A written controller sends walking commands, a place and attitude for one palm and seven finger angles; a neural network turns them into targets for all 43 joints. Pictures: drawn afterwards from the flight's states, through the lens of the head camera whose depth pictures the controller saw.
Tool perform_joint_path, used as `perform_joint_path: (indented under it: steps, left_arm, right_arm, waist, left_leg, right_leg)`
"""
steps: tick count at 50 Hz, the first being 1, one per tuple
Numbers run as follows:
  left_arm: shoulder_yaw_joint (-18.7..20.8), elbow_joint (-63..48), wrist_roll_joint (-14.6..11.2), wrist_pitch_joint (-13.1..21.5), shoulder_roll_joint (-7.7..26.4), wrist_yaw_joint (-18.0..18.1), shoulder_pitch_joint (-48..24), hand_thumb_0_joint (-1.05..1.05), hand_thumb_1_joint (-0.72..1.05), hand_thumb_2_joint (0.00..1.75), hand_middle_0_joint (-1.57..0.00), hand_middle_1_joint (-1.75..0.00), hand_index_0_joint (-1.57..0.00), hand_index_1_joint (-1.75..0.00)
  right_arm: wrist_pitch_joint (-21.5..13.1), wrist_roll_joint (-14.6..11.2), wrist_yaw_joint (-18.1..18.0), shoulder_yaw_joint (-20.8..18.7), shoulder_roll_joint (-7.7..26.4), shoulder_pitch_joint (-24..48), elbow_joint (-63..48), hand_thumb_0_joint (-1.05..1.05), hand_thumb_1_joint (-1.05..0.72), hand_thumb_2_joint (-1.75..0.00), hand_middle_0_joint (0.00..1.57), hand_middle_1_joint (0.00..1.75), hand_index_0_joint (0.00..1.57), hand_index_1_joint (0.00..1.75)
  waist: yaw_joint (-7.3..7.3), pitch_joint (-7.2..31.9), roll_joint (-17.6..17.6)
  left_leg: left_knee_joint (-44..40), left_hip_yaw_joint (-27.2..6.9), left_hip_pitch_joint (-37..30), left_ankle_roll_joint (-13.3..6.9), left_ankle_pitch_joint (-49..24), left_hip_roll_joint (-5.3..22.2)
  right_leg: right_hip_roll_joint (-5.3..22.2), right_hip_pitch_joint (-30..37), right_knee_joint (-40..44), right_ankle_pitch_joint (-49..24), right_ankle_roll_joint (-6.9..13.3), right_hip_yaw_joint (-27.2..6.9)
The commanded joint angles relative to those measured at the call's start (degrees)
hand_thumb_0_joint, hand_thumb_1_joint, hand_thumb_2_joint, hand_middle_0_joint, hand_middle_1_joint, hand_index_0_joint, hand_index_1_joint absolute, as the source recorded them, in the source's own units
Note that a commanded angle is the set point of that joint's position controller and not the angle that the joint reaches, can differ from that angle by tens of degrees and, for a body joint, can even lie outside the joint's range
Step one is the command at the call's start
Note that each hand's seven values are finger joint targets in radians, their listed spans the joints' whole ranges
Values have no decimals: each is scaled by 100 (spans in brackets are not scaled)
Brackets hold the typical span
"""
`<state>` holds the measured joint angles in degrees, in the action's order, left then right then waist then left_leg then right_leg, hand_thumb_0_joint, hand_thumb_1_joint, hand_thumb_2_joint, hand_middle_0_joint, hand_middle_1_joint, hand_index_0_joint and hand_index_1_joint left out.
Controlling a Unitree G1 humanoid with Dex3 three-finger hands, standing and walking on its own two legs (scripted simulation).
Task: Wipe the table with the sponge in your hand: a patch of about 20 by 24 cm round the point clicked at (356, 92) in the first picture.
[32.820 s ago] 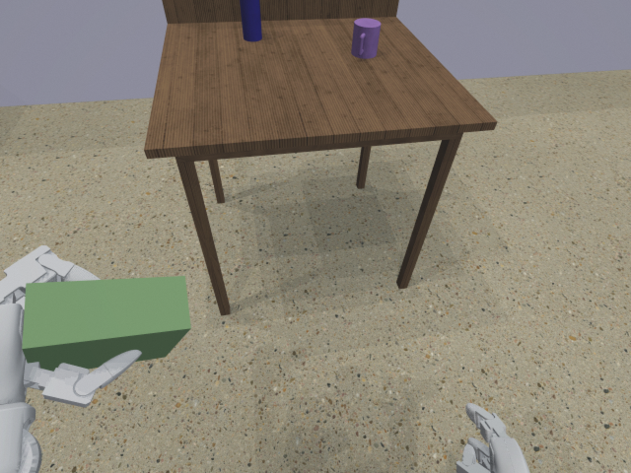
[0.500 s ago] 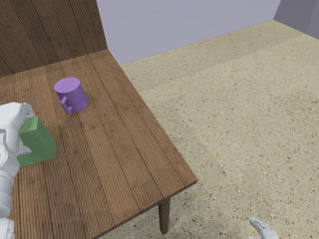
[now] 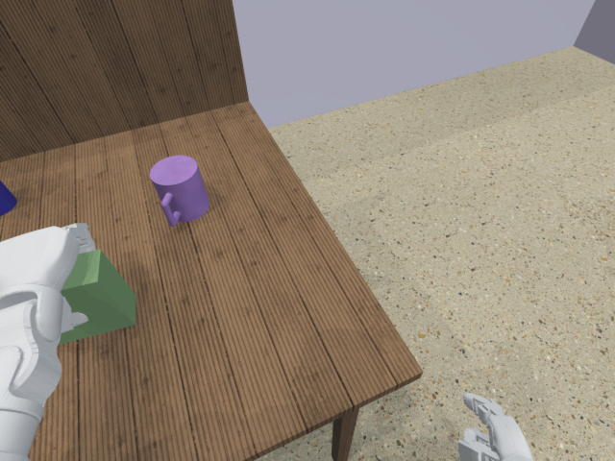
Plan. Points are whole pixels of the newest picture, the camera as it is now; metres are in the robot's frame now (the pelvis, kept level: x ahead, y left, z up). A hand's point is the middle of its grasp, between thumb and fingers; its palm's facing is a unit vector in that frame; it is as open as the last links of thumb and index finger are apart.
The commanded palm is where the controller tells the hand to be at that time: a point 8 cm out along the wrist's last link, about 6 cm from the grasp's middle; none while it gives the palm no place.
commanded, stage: wipe back along the first lane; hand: left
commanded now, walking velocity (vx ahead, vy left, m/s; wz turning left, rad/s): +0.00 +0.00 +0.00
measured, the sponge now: (79, 307) +0.28 +0.36 +0.03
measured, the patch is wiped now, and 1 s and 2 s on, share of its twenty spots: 1.00 1.00 1.00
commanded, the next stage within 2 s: lift the sponge slowly off the table in 1.42 s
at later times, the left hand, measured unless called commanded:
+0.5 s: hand (67, 317) +0.24 +0.32 +0.09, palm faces +0.02 -0.05 -1.00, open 9.4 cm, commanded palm +0.20 +0.31 +0.11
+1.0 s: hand (70, 350) +0.20 +0.30 +0.09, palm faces +0.03 -0.06 -1.00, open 9.4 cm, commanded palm +0.15 +0.28 +0.11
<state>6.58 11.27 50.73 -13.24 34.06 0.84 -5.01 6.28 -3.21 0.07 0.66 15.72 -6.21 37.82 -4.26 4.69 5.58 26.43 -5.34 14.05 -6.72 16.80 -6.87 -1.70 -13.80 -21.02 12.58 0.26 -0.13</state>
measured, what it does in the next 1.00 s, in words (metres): stands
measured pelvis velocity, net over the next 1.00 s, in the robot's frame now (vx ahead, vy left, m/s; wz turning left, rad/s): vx -0.01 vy -0.04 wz -0.03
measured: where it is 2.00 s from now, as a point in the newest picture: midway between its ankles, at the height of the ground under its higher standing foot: outside the picture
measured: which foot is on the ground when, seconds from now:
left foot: down 0.00-1.00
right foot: down 0.00-1.00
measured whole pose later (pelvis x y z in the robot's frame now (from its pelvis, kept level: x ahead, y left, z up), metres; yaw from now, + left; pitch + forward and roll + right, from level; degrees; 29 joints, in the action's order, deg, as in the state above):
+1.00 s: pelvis -0.01 -0.04 +0.00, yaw -2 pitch +2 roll -2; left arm 7.3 -7.9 48.5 -19.7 31.3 3.5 16.1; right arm 5.1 -3.8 -1.8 1.1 16.2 -3.9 37.5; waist -5.3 4.2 6.1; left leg 28.8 -4.2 11.1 -4.4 18.8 -4.4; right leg -4.2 -12.1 -24.9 14.4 2.0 -0.9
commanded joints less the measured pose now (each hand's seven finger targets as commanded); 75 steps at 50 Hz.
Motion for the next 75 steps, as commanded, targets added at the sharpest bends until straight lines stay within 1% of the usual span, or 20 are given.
perform_joint_path:
  steps: [1, 4, 7, 12, 17, 27, 29, 33, 38, 39, 40, 44, 48, 49, 52, 54, 63, 67, 71, 75]
  left_arm:
    - [158, -754, -40, -168, 872, -85, -124, 0, 10, 130, -120, -160, -120, -160]
    - [176, -990, -69, -279, 824, -67, 96, 0, 10, 130, -120, -160, -120, -160]
    - [-62, -955, -31, -373, 617, -64, 21, 0, 10, 130, -120, -160, -120, -160]
    - [-265, -1089, -26, -472, 332, -42, 296, 0, 10, 130, -120, -160, -120, -160]
    - [-120, -1065, -65, -526, 452, -44, 418, 0, 10, 130, -120, -160, -120, -160]
    - [0, -1479, -143, -565, 508, -54, 970, 0, 10, 130, -120, -160, -120, -160]
    - [293, -1562, -170, -553, 764, -37, 1233, 0, 10, 130, -120, -160, -120, -160]
    - [197, -1761, -263, -514, 549, -31, 1644, 0, 10, 130, -120, -160, -120, -160]
    - [409, -1936, -321, -533, 692, 31, 1982, 0, 10, 130, -120, -160, -120, -160]
    - [507, -2040, -316, -549, 783, 42, 2073, 0, 10, 130, -120, -160, -120, -160]
    - [345, -2068, -321, -561, 581, 48, 2087, 0, 10, 130, -120, -160, -120, -160]
    - [335, -2206, -318, -651, 595, 70, 2102, 0, 10, 130, -120, -160, -120, -160]
    - [307, -2234, -319, -705, 542, 100, 2308, 0, 10, 130, -120, -160, -120, -160]
    - [302, -2407, -336, -722, 498, 105, 2450, 0, 10, 130, -120, -160, -120, -160]
    - [168, -2545, -392, -739, 293, 116, 2715, 0, 10, 130, -120, -160, -120, -160]
    - [357, -2676, -431, -781, 434, 143, 2919, 0, 10, 130, -120, -160, -120, -160]
    - [269, -3144, -423, -961, 302, 209, 3438, 0, 10, 130, -120, -160, -120, -160]
    - [-78, -3407, -379, -1037, -68, 222, 3458, 0, 10, 130, -120, -160, -120, -160]
    - [-232, -3649, -358, -1073, -251, 258, 3776, 0, 10, 130, -120, -160, -120, -160]
    - [-351, -3729, -271, -1189, -300, 309, 3422, 0, 10, 130, -120, -160, -120, -160]
  right_arm:
    - [-291, 30, 13, -253, 816, 654, -835, 0, -90, -90, 20, 30, 20, 30]
    - [-299, 23, 20, -238, 804, 800, -867, 0, -90, -90, 20, 30, 20, 30]
    - [-303, 26, 7, -217, 797, 791, -834, 0, -90, -90, 20, 30, 20, 30]
    - [-356, 22, -22, -199, 750, 893, -876, 0, -90, -90, 20, 30, 20, 30]
    - [-371, 20, -77, -161, 753, 972, -875, 0, -90, -90, 20, 30, 20, 30]
    - [-425, 9, -109, -136, 715, 1080, -904, 0, -90, -90, 20, 30, 20, 30]
    - [-422, 6, -113, -124, 726, 1156, -897, 0, -90, -90, 20, 30, 20, 30]
    - [-433, 0, -118, -144, 680, 1119, -933, 0, -90, -90, 20, 30, 20, 30]
    - [-422, -8, -138, -151, 687, 1131, -935, 0, -90, -90, 20, 30, 20, 30]
    - [-418, -15, -138, -150, 698, 1211, -939, 0, -90, -90, 20, 30, 20, 30]
    - [-416, -18, -149, -151, 664, 1187, -963, 0, -90, -90, 20, 30, 20, 30]
    - [-416, -43, -180, -149, 672, 1255, -988, 0, -90, -90, 20, 30, 20, 30]
    - [-420, -41, -202, -157, 660, 1193, -989, 0, -90, -90, 20, 30, 20, 30]
    - [-432, -39, -193, -150, 645, 1325, -1034, 0, -90, -90, 20, 30, 20, 30]
    - [-442, -40, -179, -151, 612, 1257, -1062, 0, -90, -90, 20, 30, 20, 30]
    - [-432, -42, -175, -148, 612, 1345, -1066, 0, -90, -90, 20, 30, 20, 30]
    - [-408, -52, -147, -123, 560, 1407, -1133, 0, -90, -90, 20, 30, 20, 30]
    - [-423, -58, -121, -125, 524, 1473, -1178, 0, -90, -90, 20, 30, 20, 30]
    - [-465, -61, -70, -138, 498, 1527, -1213, 0, -90, -90, 20, 30, 20, 30]
    - [-462, -51, -64, -126, 497, 1557, -1206, 0, -90, -90, 20, 30, 20, 30]
  waist:
    - [-33, 992, -288]
    - [-102, 893, -136]
    - [-32, 767, -233]
    - [-78, 773, -265]
    - [-112, 687, -495]
    - [-126, 505, -443]
    - [-205, 530, -386]
    - [-187, 559, -568]
    - [-187, 547, -656]
    - [-216, 513, -504]
    - [-193, 494, -595]
    - [-168, 328, -507]
    - [-184, 456, -609]
    - [-222, 495, -454]
    - [-189, 502, -626]
    - [-241, 483, -611]
    - [-293, 251, -484]
    - [-257, 218, -442]
    - [-292, 199, -456]
    - [-257, 112, -469]
  left_leg:
    - [-61, -653, -707, 840, -4215, 928]
    - [-148, -655, -636, 841, -3861, 910]
    - [-185, -653, -554, 844, -3543, 908]
    - [-233, -630, -524, 821, -3051, 871]
    - [-276, -448, -294, 733, -2651, 746]
    - [-284, -264, -167, 558, -2216, 651]
    - [-269, -250, -110, 534, -2203, 604]
    - [-159, -154, -103, 456, -2241, 566]
    - [-71, -94, -10, 400, -2158, 519]
    - [-96, -129, -7, 404, -2108, 525]
    - [-67, -106, 1, 399, -2119, 521]
    - [-100, -133, 17, 373, -1894, 535]
    - [-25, -99, 17, 369, -1959, 518]
    - [-30, -117, -43, 376, -1992, 518]
    - [8, -112, -30, 382, -2079, 549]
    - [-18, -142, -22, 383, -2006, 558]
    - [-70, -164, 0, 422, -1953, 615]
    - [-150, -242, -39, 472, -1882, 688]
    - [-160, -320, -74, 543, -1976, 762]
    - [-234, -358, -25, 550, -1812, 797]
  right_leg:
    - [-6, 450, -170, -1575, 351, 145]
    - [-21, 479, -149, -1377, 390, 93]
    - [-29, 396, -131, -1212, 388, 146]
    - [-38, 417, -146, -1028, 404, 115]
    - [-44, 645, -138, -1129, 443, 97]
    - [-23, 817, -126, -1274, 439, 13]
    - [-32, 961, -172, -1416, 474, -124]
    - [22, 1031, -213, -1788, 411, -111]
    - [42, 1086, -278, -2048, 392, -228]
    - [24, 1056, -288, -1941, 417, -300]
    - [35, 1031, -304, -1939, 394, -227]
    - [11, 856, -260, -1673, 403, -303]
    - [34, 926, -319, -1829, 382, -275]
    - [24, 942, -331, -1869, 408, -345]
    - [38, 930, -367, -1951, 368, -234]
    - [22, 937, -367, -1875, 379, -321]
    - [12, 827, -367, -1554, 373, -223]
    - [-35, 674, -346, -1201, 380, -168]
    - [-61, 596, -397, -1131, 374, -146]
    - [-96, 518, -376, -919, 390, -152]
